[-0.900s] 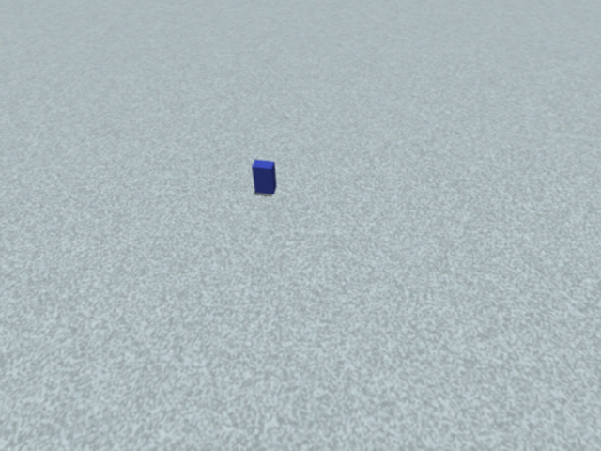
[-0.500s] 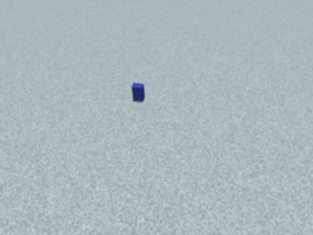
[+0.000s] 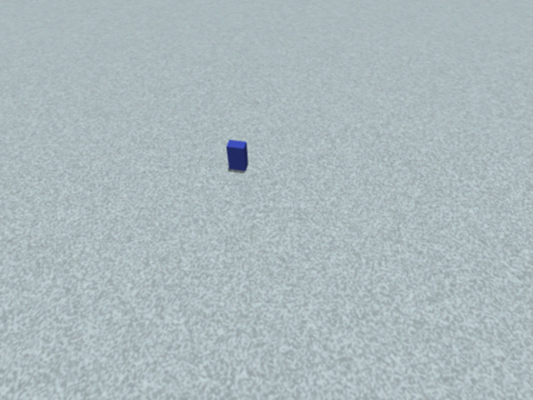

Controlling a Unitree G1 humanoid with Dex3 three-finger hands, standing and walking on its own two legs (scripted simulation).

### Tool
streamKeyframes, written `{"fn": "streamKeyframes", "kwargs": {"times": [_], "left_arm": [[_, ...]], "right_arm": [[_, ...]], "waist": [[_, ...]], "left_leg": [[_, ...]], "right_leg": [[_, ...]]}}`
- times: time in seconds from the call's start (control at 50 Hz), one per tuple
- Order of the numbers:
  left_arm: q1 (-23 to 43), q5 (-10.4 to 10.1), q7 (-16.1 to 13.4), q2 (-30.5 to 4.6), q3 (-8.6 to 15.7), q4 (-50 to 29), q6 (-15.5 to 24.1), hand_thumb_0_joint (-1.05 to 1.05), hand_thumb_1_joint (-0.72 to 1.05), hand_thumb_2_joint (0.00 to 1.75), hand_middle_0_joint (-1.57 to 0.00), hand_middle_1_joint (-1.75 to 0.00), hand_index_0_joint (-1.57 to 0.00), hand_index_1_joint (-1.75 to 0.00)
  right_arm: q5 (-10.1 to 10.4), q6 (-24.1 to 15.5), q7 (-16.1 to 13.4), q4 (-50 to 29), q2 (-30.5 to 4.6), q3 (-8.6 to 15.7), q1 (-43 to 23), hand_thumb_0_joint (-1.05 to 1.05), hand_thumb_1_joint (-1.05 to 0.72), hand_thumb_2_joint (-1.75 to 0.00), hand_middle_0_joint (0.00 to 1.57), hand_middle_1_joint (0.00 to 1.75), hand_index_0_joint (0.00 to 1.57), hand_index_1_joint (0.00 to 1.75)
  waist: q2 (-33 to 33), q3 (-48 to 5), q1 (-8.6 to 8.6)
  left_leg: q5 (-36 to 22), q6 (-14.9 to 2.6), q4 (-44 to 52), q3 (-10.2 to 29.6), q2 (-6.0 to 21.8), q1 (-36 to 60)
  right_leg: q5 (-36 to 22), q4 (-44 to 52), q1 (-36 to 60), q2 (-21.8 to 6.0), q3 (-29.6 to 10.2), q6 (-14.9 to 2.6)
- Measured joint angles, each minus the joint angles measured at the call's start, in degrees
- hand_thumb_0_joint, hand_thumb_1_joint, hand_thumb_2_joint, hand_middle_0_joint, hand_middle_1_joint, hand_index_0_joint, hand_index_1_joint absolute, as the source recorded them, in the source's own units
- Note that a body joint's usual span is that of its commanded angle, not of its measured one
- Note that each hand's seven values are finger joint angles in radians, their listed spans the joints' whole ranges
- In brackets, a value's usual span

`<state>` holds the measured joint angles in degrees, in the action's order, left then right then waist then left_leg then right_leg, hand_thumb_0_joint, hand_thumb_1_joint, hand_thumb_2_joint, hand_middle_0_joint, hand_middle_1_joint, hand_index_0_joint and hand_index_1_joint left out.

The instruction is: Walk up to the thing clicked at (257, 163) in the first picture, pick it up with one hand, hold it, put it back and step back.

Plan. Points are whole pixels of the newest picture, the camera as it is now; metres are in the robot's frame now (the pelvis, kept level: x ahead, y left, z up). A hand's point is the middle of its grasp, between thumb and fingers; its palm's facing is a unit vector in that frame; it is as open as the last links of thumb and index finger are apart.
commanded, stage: stand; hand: left
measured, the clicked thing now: (237, 155) +1.44 +0.21 -0.70
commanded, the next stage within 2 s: walk up in 0.22 s
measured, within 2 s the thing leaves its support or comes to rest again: neither
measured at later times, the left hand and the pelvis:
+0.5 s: hand out of the picture +0.14 +0.25 -0.13, palm faces -0.03 -0.91 -0.42, open 7.4 cm; pelvis +0.05 -0.05 -0.01, yaw -1 degrees
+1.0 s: hand (170, 366) +0.23 +0.20 -0.17, palm faces +0.11 -0.93 -0.36, open 7.4 cm; pelvis +0.26 -0.08 -0.02, yaw +5 degrees
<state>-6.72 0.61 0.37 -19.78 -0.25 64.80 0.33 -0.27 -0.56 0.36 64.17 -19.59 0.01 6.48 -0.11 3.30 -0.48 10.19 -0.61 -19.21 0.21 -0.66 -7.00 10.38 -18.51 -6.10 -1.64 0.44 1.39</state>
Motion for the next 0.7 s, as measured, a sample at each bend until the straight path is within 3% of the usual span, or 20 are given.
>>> {"fn": "streamKeyframes", "kwargs": {"times": [0.22,0.3,0.36,0.42,0.48,0.52,0.54,0.58,0.64,0.7], "left_arm": [[0.13,-0.05,-0.08,0.06,0.01,-0.08,-0.06,0.01,0.9,0.89,-0.2,-0.3,-0.2,-0.3],[-1.76,1.1,2.14,-1.08,2.08,-2.15,0.1,0.01,0.9,0.89,-0.2,-0.3,-0.2,-0.3],[-2.55,1.48,3.11,-2.99,3.22,-3.27,0.04,0.01,0.9,0.89,-0.2,-0.3,-0.2,-0.3],[-2.7,1.28,4.0,-5.07,4.19,-4.61,0.44,0.01,0.9,0.89,-0.2,-0.3,-0.2,-0.3],[-3.29,1.03,4.62,-6.11,4.93,-5.99,1.22,0.01,0.9,0.89,-0.2,-0.3,-0.2,-0.3],[-4.24,0.94,4.65,-6.55,5.39,-6.81,2.12,0.01,0.9,0.9,-0.2,-0.3,-0.2,-0.3],[-4.71,0.98,4.41,-6.53,5.68,-7.2,2.77,0.01,0.9,0.9,-0.2,-0.3,-0.2,-0.3],[-5.59,1.57,3.53,-5.74,6.09,-8.27,3.73,0.01,0.9,0.9,-0.2,-0.3,-0.2,-0.3],[-7.89,1.36,2.94,-4.15,5.21,-8.87,3.56,0.01,0.9,0.89,-0.2,-0.3,-0.2,-0.3],[-10.34,0.74,2.82,-2.84,4.26,-8.35,3.65,0.01,0.9,0.89,-0.2,-0.3,-0.2,-0.3]], "right_arm": [[-0.01,-0.06,-0.15,0.01,-0.11,-0.13,0.03,0.01,-0.91,-0.9,0.2,0.3,0.2,0.3],[-0.91,-1.18,2.03,-2.69,-0.39,2.52,2.56,0.01,-0.9,-0.9,0.2,0.3,0.2,0.3],[-1.28,-2.16,2.48,-4.45,-0.96,3.9,4.85,0.01,-0.9,-0.9,0.2,0.3,0.21,0.3],[-1.52,-2.2,2.81,-5.23,-1.87,4.65,7.25,0.0,-0.9,-0.9,0.2,0.3,0.21,0.3],[-1.72,-1.59,3.23,-5.43,-3.59,5.33,8.81,0.01,-0.9,-0.9,0.2,0.3,0.21,0.3],[-1.88,-0.93,3.33,-5.55,-4.81,5.7,9.56,0.01,-0.9,-0.9,0.2,0.3,0.21,0.3],[-2.07,-0.53,3.18,-5.55,-5.51,5.82,9.77,0.01,-0.9,-0.9,0.2,0.3,0.21,0.3],[-2.06,0.5,2.52,-5.25,-6.28,5.95,9.93,0.01,-0.9,-0.9,0.2,0.3,0.2,0.3],[-1.43,0.91,2.58,-5.04,-6.12,5.44,9.13,0.01,-0.91,-0.9,0.2,0.3,0.2,0.3],[-0.43,-0.31,3.47,-6.44,-5.91,4.99,7.59,0.01,-0.91,-0.9,0.2,0.3,0.2,0.3]], "waist": [[0.05,-0.14,-0.05],[-0.28,-1.63,-0.11],[-0.49,-1.83,0.71],[-1.04,-1.27,1.3],[-0.3,-0.58,1.54],[0.58,-0.57,1.35],[1.84,-0.52,1.21],[4.26,-0.62,0.86],[4.67,-1.24,-0.8],[4.7,-1.08,-1.68]], "left_leg": [[0.11,0.05,0.19,0.26,-0.06,0.36],[5.02,-1.95,-3.2,-0.04,-0.25,-0.76],[4.07,-2.81,-2.65,0.21,-0.02,0.11],[4.76,-2.15,-1.86,0.48,0.29,1.84],[6.64,-0.69,-2.95,0.56,1.39,3.41],[10.64,-0.41,-7.76,0.7,2.42,2.92],[14.52,-1.41,-12.74,1.52,3.52,1.57],[20.14,-2.12,-27.68,5.46,2.99,-4.22],[16.32,-1.43,-41.47,4.67,-0.12,-12.35],[9.28,-0.87,-42.57,3.65,-0.09,-18.25]], "right_leg": [[0.27,0.09,0.41,-0.07,0.26,-0.02],[12.94,-13.72,-5.2,-0.24,0.78,-2.06],[14.99,-24.01,-11.06,-0.17,0.33,-2.62],[14.77,-25.01,-14.83,-1.52,-0.38,-2.57],[10.54,-19.94,-15.58,-2.88,-0.08,-2.37],[5.31,-15.12,-13.66,-3.06,0.83,-2.17],[1.19,-15.2,-13.15,-2.18,1.82,-1.8],[3.63,-18.81,-12.87,-0.75,4.42,-1.94],[5.55,-16.36,-8.97,-0.47,5.44,-2.94],[3.71,-9.49,-3.8,0.26,5.66,-3.09]]}}
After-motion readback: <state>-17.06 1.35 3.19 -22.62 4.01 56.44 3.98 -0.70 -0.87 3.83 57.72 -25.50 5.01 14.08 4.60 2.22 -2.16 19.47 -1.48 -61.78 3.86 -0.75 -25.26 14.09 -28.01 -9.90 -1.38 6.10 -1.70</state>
